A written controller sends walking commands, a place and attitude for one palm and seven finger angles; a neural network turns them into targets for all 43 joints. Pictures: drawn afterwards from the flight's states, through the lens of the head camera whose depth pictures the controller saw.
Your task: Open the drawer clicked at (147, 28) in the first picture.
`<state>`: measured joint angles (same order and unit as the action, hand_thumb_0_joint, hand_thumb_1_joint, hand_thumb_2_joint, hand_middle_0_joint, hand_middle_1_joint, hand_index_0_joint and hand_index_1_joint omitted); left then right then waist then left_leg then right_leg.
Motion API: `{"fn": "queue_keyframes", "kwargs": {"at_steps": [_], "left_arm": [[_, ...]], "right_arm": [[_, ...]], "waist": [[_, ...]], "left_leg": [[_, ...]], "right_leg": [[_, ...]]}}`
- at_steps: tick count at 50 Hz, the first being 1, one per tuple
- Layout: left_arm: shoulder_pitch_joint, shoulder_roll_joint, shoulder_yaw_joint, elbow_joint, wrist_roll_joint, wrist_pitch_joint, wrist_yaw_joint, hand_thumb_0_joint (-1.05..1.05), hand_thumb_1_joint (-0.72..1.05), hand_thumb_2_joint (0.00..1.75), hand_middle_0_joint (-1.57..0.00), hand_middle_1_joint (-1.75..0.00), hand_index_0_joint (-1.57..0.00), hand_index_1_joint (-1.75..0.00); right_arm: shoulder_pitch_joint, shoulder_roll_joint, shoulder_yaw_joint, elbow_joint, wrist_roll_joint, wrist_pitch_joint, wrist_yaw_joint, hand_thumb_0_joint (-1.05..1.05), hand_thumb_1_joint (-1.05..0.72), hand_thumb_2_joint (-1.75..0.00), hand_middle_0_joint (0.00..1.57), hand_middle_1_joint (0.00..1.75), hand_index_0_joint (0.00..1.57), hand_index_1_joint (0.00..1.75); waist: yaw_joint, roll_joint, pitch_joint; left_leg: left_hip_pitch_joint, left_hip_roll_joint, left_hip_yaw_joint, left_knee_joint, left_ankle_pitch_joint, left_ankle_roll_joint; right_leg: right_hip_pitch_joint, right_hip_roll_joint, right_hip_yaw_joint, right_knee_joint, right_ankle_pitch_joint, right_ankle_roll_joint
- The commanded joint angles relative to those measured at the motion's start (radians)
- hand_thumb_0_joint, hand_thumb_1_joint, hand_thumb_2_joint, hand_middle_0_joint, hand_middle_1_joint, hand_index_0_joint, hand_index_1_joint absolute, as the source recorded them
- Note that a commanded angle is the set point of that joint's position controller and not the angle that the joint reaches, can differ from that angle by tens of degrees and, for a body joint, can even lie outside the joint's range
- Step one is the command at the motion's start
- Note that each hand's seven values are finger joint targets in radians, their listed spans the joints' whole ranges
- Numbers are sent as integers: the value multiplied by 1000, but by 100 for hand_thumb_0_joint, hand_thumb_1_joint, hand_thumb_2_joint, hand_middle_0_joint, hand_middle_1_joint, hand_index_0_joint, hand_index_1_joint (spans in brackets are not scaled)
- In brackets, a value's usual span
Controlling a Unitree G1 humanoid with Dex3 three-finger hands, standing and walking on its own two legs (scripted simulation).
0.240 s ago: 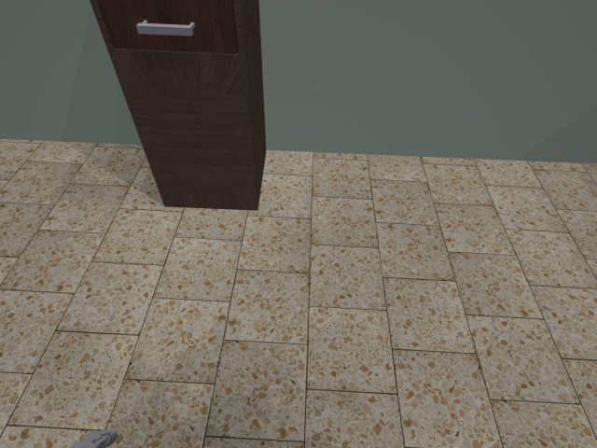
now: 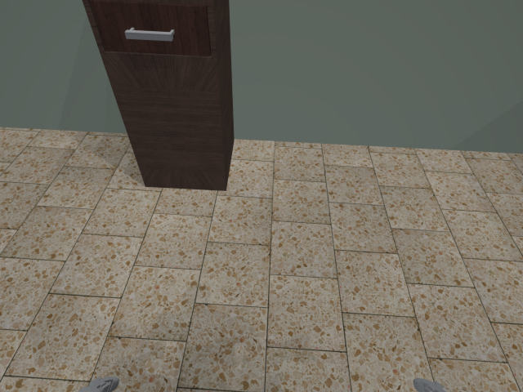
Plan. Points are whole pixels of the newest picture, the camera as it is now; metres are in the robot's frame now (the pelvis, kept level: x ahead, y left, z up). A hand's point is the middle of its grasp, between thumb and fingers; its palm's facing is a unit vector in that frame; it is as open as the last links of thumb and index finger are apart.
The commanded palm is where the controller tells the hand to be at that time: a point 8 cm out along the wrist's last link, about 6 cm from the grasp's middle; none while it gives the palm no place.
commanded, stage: stand and wait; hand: left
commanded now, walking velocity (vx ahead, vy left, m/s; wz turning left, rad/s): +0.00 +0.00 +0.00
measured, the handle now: (150, 33) +1.18 +0.46 +0.04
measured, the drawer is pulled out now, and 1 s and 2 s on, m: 0.00 0.00 0.00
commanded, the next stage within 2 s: look at it before walking up in 0.64 s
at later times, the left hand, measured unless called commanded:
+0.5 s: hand out of the picture +0.05 +0.24 -0.15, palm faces -0.03 -0.94 -0.34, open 7.3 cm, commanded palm none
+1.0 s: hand out of the picture +0.06 +0.23 -0.15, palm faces -0.04 -0.94 -0.33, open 7.3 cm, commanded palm none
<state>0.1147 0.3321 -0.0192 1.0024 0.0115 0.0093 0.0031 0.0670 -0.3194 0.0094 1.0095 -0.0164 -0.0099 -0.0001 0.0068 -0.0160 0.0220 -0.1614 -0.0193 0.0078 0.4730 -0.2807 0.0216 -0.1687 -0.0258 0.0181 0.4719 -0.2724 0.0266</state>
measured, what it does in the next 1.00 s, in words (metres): stands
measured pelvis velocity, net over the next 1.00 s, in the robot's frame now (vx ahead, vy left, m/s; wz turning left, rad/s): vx -0.02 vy -0.02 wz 0.00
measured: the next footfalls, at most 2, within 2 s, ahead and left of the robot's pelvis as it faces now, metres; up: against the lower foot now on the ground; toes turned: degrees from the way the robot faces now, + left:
none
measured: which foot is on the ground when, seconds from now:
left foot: down 0.00-1.00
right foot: down 0.00-1.00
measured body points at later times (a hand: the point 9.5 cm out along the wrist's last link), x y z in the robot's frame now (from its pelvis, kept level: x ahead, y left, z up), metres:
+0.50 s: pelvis -0.02 -0.01 +0.00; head -0.01 -0.01 +0.45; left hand +0.05 +0.29 -0.13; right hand +0.05 -0.31 -0.13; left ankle -0.02 +0.11 -0.74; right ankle -0.01 -0.14 -0.74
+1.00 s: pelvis -0.02 -0.02 +0.01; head -0.01 -0.02 +0.46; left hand +0.06 +0.28 -0.13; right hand +0.06 -0.31 -0.13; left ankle -0.02 +0.11 -0.74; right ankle -0.01 -0.14 -0.74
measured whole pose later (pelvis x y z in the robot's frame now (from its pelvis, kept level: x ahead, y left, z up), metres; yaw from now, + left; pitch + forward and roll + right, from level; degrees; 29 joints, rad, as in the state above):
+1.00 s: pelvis -0.02 -0.02 +0.01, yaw +0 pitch -2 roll +0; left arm 0.13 0.34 -0.01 1.08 0.01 0.00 0.00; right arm 0.11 -0.34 0.01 1.11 -0.01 -0.01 0.00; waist 0.00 -0.01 0.04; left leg -0.15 0.01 0.00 0.39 -0.21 -0.01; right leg -0.16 0.00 0.01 0.40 -0.20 0.00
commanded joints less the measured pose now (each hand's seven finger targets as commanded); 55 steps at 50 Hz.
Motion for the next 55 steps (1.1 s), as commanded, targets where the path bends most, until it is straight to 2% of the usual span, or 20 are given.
{"fn": "queue_keyframes", "kwargs": {"at_steps": [1, 11, 18, 27, 30, 43, 48, 55], "left_arm": [[-31, 208, 56, -61, 0, -31, 13, 0, 90, 90, -20, -30, -20, -30], [-23, 208, 54, -25, -2, -31, 11, 0, 90, 90, -20, -30, -20, -30], [-17, 211, 54, -1, -2, -33, 11, 0, 90, 90, -20, -30, -20, -30], [-21, 214, 50, 13, -1, -32, 8, 0, 90, 90, -20, -30, -20, -30], [-20, 215, 51, 15, -1, -34, 9, 0, 90, 90, -20, -30, -20, -30], [-21, 213, 52, 13, 1, -35, 9, 0, 90, 90, -20, -30, -20, -30], [-22, 212, 53, 15, 0, -37, 9, 0, 90, 90, -20, -30, -20, -30], [-19, 214, 52, 19, -1, -39, 9, 0, 90, 90, -20, -30, -20, -30]], "right_arm": [[-45, -214, -58, -53, 3, -22, -13, 0, -90, -90, 20, 30, 20, 30], [-37, -220, -52, -13, 6, -22, -13, 0, -90, -90, 20, 30, 20, 30], [-19, -224, -50, 14, 9, -21, -11, 0, -90, -90, 20, 30, 20, 30], [-6, -227, -47, 37, 7, -19, -8, 0, -90, -90, 20, 30, 20, 30], [-4, -225, -47, 40, 7, -21, -8, 0, -90, -90, 20, 30, 20, 30], [-3, -224, -46, 43, 9, -21, -7, 0, -90, -90, 20, 30, 20, 30], [-4, -226, -46, 43, 9, -23, -9, 0, -90, -90, 20, 30, 20, 30], [-11, -225, -45, 44, 9, -21, -10, 0, -90, -90, 20, 30, 20, 30]], "waist": [[-10, 16, -86], [-6, 28, -65], [-5, 12, -59], [-6, 9, -27], [-6, 6, -46], [-6, 14, -39], [-7, 21, -66], [-8, 10, -61]], "left_leg": [[26, 122, -91, -85, 270, 22], [21, 127, -96, -118, 212, 18], [21, 131, -101, -135, 184, 16], [1, 130, -108, -161, 113, 12], [9, 130, -108, -155, 131, 11], [7, 133, -109, -161, 129, 10], [32, 137, -103, -152, 185, 8], [42, 135, -97, -150, 191, 5]], "right_leg": [[23, -90, 67, -64, 251, -55], [26, -91, 76, -100, 202, -54], [29, -92, 82, -120, 177, -55], [-1, -91, 95, -148, 87, -55], [6, -92, 95, -146, 103, -55], [-1, -89, 99, -152, 100, -55], [16, -91, 93, -139, 168, -55], [17, -95, 99, -149, 191, -57]]}}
